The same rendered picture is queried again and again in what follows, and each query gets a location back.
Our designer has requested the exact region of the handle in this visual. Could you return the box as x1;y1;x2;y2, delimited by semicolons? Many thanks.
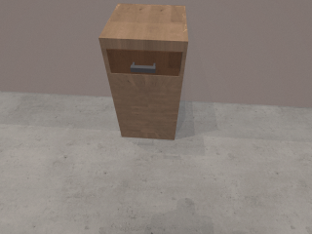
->
130;61;156;73

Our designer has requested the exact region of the cabinet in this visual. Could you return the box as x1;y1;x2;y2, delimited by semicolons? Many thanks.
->
98;3;188;140

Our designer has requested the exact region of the drawer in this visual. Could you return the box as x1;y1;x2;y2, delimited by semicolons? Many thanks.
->
106;49;182;76

